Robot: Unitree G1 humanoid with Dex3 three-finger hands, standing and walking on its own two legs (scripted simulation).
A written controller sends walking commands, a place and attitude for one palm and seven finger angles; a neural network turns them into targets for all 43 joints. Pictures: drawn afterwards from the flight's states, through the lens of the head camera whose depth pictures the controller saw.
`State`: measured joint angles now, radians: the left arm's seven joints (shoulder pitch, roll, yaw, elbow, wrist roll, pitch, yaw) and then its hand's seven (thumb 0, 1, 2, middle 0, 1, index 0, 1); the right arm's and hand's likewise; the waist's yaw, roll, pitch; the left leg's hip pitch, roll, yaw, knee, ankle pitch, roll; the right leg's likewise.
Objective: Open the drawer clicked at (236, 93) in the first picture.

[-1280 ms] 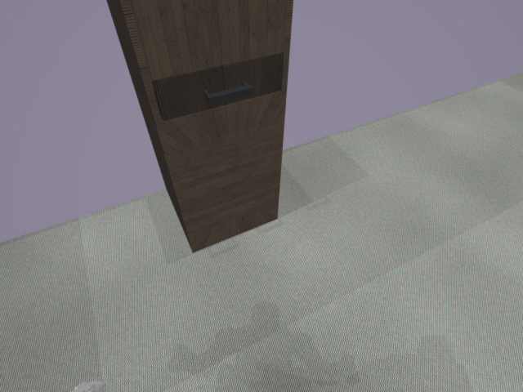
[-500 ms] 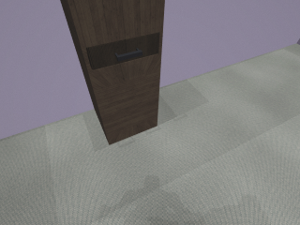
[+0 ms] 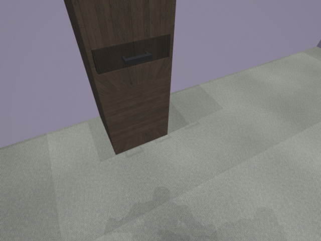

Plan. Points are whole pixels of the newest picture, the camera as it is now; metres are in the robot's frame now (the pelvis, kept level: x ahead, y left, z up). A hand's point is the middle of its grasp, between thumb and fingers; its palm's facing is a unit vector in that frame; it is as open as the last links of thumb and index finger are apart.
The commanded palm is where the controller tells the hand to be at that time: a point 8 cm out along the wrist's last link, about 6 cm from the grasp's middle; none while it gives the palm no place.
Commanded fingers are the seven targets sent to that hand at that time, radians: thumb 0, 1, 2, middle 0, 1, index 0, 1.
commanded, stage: look at it before walking up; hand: left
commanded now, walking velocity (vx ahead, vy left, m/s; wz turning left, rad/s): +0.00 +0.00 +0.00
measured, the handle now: (136, 57) +0.90 +0.17 -0.01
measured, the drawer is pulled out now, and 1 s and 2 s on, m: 0.00 0.00 0.00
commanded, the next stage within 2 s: walk to a spot facing it in 0.16 s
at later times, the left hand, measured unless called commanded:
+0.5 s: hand out of the picture +0.07 +0.23 -0.17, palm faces -0.08 -0.95 -0.31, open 7.4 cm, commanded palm none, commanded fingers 0.00 0.90 0.90 -0.20 -0.30 -0.20 -0.30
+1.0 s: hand out of the picture +0.07 +0.16 -0.17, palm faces -0.25 -0.94 -0.24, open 7.4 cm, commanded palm none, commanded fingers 0.00 0.90 0.90 -0.20 -0.30 -0.20 -0.30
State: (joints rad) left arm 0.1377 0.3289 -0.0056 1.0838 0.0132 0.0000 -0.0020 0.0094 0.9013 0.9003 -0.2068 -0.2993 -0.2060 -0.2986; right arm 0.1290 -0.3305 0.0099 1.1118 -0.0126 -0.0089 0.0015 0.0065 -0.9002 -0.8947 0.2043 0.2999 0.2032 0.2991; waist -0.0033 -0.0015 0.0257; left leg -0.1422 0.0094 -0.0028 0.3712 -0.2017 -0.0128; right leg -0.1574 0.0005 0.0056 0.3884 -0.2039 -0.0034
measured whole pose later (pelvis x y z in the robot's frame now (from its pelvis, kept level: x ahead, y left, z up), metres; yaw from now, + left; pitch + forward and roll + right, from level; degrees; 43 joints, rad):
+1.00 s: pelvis -0.03 -0.02 -0.01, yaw -20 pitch +1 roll +1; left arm 0.27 0.19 0.06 0.93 0.02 0.04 0.00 0.01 0.90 0.90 -0.21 -0.30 -0.21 -0.30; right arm 0.14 -0.24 -0.06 0.95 -0.02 0.06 -0.02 0.01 -0.90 -0.90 0.20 0.30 0.20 0.30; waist 0.04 0.00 0.04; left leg -0.43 0.03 -0.02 0.97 -0.37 -0.07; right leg -0.31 0.10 0.12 0.45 -0.15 -0.06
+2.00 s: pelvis +0.14 -0.14 -0.01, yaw -55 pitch +0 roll -2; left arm 0.21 0.22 0.07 0.99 0.03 -0.03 0.00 0.00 0.93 0.90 -0.21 -0.30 -0.21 -0.30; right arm 0.24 -0.16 -0.04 0.94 -0.03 -0.02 0.01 0.01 -0.91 -0.90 0.20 0.30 0.20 0.30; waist -0.04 0.00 0.04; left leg -0.58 0.19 0.06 0.97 -0.26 -0.07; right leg -0.23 0.05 -0.06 0.49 -0.26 -0.05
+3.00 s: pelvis +0.33 -0.45 -0.01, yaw -72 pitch -1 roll -1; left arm 0.11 0.13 0.03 0.96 0.02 -0.01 0.02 0.00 0.92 0.90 -0.20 -0.30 -0.20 -0.30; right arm 0.25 -0.16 -0.04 1.00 -0.02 0.03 -0.01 0.01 -0.94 -0.90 0.20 0.30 0.20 0.30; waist -0.05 0.02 0.02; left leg -0.48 0.11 0.07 0.92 -0.36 -0.06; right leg -0.23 0.00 -0.22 0.51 -0.26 -0.07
